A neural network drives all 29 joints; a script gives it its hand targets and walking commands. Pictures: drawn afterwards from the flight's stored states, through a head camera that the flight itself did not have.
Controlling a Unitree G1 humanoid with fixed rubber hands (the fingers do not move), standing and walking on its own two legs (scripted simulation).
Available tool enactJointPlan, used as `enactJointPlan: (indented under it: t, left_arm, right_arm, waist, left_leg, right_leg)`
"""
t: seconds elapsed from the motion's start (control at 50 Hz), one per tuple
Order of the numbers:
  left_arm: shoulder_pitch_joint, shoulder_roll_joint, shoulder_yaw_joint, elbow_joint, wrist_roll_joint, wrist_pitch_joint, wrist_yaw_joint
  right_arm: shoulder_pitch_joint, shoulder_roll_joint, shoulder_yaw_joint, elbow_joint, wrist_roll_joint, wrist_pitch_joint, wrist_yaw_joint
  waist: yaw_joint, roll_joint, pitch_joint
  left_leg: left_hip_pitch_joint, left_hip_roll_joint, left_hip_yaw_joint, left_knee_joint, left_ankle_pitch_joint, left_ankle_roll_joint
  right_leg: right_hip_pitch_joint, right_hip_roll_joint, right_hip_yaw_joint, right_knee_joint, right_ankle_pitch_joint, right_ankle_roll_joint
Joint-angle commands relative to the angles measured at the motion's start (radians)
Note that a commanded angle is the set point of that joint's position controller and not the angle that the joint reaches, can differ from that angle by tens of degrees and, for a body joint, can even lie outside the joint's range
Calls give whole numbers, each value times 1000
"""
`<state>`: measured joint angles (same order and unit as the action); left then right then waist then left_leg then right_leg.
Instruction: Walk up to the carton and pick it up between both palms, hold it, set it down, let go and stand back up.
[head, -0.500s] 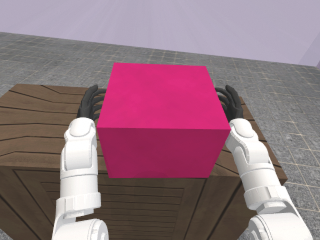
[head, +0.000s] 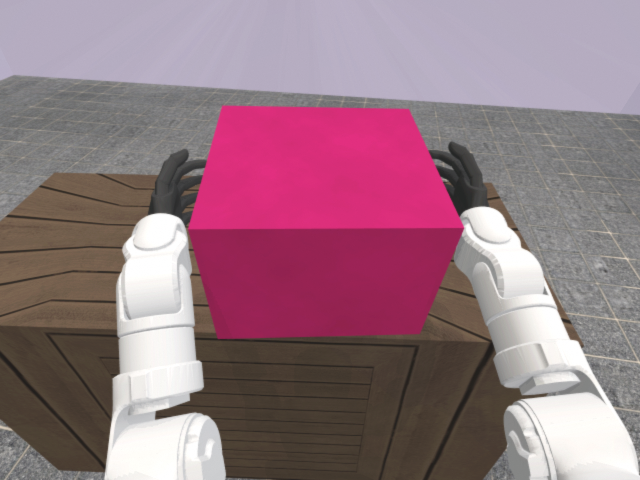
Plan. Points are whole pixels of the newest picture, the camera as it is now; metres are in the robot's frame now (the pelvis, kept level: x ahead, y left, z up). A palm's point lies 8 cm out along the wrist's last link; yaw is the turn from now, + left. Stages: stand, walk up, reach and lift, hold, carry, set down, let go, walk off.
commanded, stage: hold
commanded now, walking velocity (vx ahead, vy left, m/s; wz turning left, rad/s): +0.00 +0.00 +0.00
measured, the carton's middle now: (318, 217) +0.41 +0.01 +0.16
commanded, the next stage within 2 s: none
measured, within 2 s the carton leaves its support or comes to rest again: neither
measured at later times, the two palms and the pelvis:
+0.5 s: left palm (165, 217) +0.36 +0.19 +0.21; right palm (464, 210) +0.36 -0.17 +0.21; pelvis +0.00 +0.01 +0.00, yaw +1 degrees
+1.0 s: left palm (150, 216) +0.36 +0.20 +0.21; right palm (453, 202) +0.37 -0.15 +0.21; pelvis +0.00 +0.00 +0.00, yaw +3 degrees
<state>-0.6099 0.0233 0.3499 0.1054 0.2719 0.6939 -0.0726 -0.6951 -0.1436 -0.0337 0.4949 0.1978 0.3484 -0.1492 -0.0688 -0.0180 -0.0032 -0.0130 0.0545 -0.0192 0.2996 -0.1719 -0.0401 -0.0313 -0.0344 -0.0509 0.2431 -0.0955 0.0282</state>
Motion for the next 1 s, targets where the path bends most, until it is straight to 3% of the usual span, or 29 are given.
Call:
enactJointPlan:
  t: [0.0,0.04,0.1,0.16,0.22,0.32,0.4,0.48,0.58,0.64,0.7,0.84,0.98]
  left_arm:
    - [-612,-393,-364,-28,-113,-19,-174]
    - [-633,-395,-354,15,-91,-2,-200]
    - [-674,-417,-378,33,-87,6,-228]
    - [-709,-457,-417,13,-103,-9,-231]
    - [-706,-484,-443,-22,-118,-27,-216]
    - [-628,-469,-420,-55,-94,-24,-186]
    - [-587,-446,-404,-98,-85,-10,-169]
    - [-602,-451,-434,-154,-121,-15,-147]
    - [-607,-432,-421,-121,-135,-17,-146]
    - [-597,-407,-382,-63,-108,-3,-172]
    - [-613,-391,-364,-38,-96,6,-201]
    - [-658,-412,-410,-96,-132,-26,-220]
    - [-598,-413,-391,-82,-96,-12,-207]
  right_arm:
    - [-678,579,338,-217,66,-18,105]
    - [-671,564,278,-165,39,-3,107]
    - [-687,538,199,-144,16,3,112]
    - [-698,521,155,-158,11,-10,116]
    - [-697,507,156,-182,21,-23,128]
    - [-666,469,215,-187,47,-27,165]
    - [-678,457,278,-215,83,-36,185]
    - [-731,486,333,-297,119,-48,180]
    - [-713,531,344,-295,105,-30,151]
    - [-668,547,317,-228,70,-9,135]
    - [-662,559,290,-205,50,3,121]
    - [-679,568,287,-293,64,-18,94]
    - [-635,512,294,-261,61,-11,117]
  waist:
    - [10,-48,-276]
    - [-11,-34,-202]
    - [-47,7,-176]
    - [-83,66,-215]
    - [-97,117,-272]
    - [-55,139,-287]
    - [-5,104,-298]
    - [20,54,-356]
    - [14,-10,-339]
    - [1,-28,-269]
    - [-14,-27,-245]
    - [-54,37,-344]
    - [-30,57,-269]
  left_leg:
    - [-75,-131,94,-58,131,41]
    - [-93,-125,94,-85,49,42]
    - [-116,-123,84,-95,-4,28]
    - [-98,-121,70,-78,44,-6]
    - [-41,-118,56,-46,161,-43]
    - [10,-106,39,-21,287,-63]
    - [13,-97,41,-11,377,-49]
    - [27,-103,52,13,447,-27]
    - [-16,-119,78,-10,319,7]
    - [-66,-123,90,-52,174,25]
    - [-84,-127,90,-69,111,32]
    - [-31,-141,78,-18,249,-7]
    - [-25,-120,65,-29,277,-20]
  right_leg:
    - [228,72,-20,-12,71,12]
    - [181,68,-23,-39,-38,1]
    - [181,66,-26,-38,-83,-7]
    - [205,71,-32,-17,-41,-10]
    - [210,82,-45,-2,5,-13]
    - [196,102,-67,8,27,-24]
    - [207,116,-68,10,50,-33]
    - [224,124,-56,16,100,-32]
    - [231,107,-33,8,119,-14]
    - [227,84,-23,-13,70,-5]
    - [235,69,-21,-25,56,1]
    - [294,77,-40,10,181,13]
    - [237,97,-58,1,67,-11]
